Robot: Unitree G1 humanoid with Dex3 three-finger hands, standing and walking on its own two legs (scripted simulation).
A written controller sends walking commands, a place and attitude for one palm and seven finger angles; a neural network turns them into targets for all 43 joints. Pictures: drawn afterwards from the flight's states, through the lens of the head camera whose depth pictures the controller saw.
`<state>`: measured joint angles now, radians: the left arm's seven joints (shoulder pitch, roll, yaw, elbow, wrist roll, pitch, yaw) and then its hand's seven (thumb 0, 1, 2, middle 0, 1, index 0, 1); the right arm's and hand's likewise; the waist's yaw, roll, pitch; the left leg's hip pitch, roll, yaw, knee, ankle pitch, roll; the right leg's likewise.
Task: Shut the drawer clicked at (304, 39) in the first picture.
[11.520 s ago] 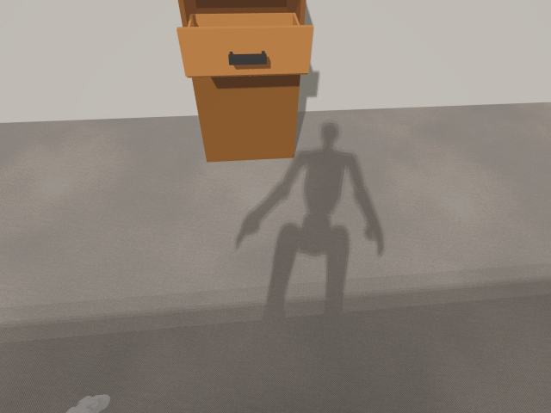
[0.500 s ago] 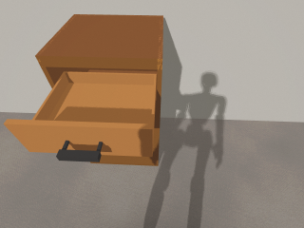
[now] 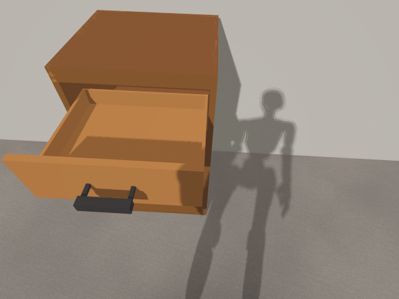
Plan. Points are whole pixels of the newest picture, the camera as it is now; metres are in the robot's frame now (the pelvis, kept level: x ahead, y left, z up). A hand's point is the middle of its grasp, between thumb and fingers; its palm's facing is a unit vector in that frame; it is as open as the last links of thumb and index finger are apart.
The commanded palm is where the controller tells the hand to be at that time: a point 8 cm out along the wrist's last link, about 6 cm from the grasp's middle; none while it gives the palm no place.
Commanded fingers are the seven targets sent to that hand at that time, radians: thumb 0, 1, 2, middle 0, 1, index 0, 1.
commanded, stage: shuffle to correct the standing spot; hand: left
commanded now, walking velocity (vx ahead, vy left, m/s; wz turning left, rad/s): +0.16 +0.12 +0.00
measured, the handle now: (107, 196) +0.33 +0.24 -0.03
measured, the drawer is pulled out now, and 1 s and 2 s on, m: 0.30 0.30 0.30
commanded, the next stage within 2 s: come to a stop and stand still in 0.02 s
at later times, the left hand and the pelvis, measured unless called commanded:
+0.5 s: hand out of the picture +0.08 +0.20 -0.16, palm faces +0.04 -0.97 -0.25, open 7.3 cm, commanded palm none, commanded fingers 0.00 0.90 0.90 -0.20 -0.30 -0.20 -0.30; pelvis +0.03 +0.01 +0.00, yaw +0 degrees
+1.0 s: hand out of the picture +0.00 +0.18 -0.16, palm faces -0.01 -0.97 -0.23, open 7.3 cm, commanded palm none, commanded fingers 0.00 0.90 0.90 -0.20 -0.30 -0.20 -0.30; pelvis -0.04 -0.01 +0.00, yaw -1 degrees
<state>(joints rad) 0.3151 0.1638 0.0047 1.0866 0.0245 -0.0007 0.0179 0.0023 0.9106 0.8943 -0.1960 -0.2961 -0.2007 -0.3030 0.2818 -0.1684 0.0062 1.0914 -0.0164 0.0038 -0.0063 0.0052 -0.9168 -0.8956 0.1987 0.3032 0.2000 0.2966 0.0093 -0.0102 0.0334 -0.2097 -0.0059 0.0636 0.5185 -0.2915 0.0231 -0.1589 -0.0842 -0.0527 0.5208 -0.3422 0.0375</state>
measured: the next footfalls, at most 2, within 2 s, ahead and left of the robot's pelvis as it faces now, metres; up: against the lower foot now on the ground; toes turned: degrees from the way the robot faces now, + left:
none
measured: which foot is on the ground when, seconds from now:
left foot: down 0.00-1.00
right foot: down 0.00-1.00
